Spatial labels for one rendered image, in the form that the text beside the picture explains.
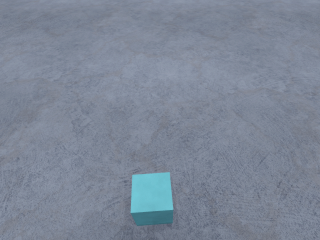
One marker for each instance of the carton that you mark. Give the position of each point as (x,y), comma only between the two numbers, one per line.
(151,199)

